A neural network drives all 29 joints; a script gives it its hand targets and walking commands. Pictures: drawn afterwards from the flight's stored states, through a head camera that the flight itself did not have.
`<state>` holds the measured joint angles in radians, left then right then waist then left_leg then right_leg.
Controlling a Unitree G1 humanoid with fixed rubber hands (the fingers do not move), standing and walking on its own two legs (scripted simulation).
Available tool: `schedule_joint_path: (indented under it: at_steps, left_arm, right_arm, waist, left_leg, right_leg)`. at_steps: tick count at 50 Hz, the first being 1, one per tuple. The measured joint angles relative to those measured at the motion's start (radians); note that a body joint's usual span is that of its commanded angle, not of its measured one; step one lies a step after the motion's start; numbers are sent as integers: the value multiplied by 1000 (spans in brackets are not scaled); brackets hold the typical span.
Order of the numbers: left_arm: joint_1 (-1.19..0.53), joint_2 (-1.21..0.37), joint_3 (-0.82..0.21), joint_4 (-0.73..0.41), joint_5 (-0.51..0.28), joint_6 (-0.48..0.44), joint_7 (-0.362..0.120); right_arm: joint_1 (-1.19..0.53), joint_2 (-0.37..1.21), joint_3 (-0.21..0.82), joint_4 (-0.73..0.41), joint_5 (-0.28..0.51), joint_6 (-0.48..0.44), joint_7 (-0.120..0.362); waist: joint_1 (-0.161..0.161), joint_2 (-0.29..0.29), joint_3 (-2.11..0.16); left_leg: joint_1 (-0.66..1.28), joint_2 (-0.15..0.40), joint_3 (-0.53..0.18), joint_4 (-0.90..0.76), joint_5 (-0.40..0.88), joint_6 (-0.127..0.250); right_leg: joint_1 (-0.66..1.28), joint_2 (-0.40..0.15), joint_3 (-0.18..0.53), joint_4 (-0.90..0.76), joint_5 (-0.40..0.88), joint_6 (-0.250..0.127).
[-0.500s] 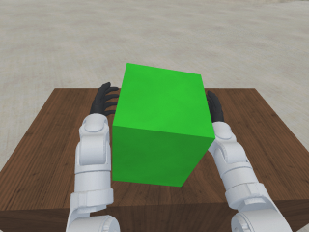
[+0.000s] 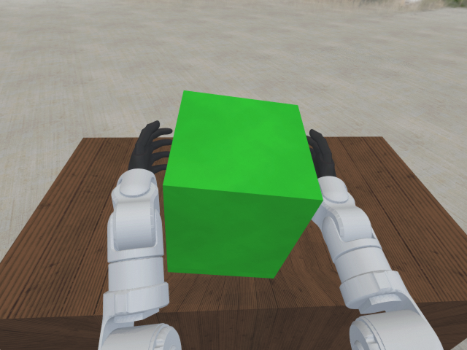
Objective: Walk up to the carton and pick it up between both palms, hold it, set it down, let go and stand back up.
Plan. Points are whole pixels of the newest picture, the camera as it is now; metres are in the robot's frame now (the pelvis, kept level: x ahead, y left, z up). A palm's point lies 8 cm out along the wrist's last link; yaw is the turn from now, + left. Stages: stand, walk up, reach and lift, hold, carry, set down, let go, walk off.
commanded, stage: hold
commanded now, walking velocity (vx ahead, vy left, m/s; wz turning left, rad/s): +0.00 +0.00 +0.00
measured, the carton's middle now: (231, 190) +0.38 +0.00 +0.13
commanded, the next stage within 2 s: none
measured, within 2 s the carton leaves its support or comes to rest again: neither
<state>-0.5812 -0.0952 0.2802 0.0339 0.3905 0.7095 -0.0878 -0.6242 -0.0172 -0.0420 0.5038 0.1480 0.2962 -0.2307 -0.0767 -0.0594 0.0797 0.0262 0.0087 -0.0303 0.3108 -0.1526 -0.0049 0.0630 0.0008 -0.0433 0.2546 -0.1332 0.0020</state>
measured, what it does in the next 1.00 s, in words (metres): stands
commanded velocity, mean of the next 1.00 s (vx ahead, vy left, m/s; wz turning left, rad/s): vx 0.00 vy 0.00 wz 0.00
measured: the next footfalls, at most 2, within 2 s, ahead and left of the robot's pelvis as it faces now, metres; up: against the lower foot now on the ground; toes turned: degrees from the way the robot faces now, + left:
none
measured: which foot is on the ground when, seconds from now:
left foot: down 0.00-1.00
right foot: down 0.00-1.00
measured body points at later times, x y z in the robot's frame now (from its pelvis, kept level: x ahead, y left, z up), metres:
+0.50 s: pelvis +0.00 +0.00 +0.00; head -0.04 +0.03 +0.45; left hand +0.37 +0.15 +0.20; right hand +0.37 -0.15 +0.18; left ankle +0.03 +0.12 -0.75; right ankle +0.02 -0.12 -0.75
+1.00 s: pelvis +0.00 +0.00 +0.00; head -0.04 +0.02 +0.45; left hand +0.37 +0.14 +0.20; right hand +0.37 -0.15 +0.18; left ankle +0.03 +0.12 -0.75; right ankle +0.02 -0.12 -0.75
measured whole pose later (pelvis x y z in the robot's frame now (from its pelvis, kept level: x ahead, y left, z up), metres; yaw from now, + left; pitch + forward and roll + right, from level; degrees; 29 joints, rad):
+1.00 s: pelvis +0.00 +0.00 +0.00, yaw +0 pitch -11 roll -1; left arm -0.57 -0.10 0.29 0.00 0.40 0.73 -0.10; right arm -0.62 -0.01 -0.04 0.48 0.14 0.31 -0.23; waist -0.08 -0.06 0.08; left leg 0.03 0.01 -0.03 0.31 -0.16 -0.01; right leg 0.07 0.00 -0.04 0.26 -0.14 0.00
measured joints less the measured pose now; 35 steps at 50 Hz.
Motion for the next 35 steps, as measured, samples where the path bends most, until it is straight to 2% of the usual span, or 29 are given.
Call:
schedule_joint_path:
  at_steps: [12,24,35]
  left_arm:
    - [-22,2,15,19,10,10,-8]
    - [17,-3,3,-36,9,20,-12]
    - [16,-2,2,-39,7,22,-12]
  right_arm:
    - [-22,8,-18,23,-16,6,7]
    - [6,3,11,-22,10,11,-3]
    - [9,5,8,-32,1,14,-1]
  waist:
    - [1,2,-9]
    - [-8,1,-1]
    - [-4,1,5]
  left_leg:
    - [-4,-1,2,-7,5,0]
    - [11,0,0,5,-10,-1]
    - [4,0,3,1,-5,-1]
  right_leg:
    - [-8,-1,1,1,1,0]
    - [14,0,-1,-1,-7,0]
    - [4,0,1,2,-4,0]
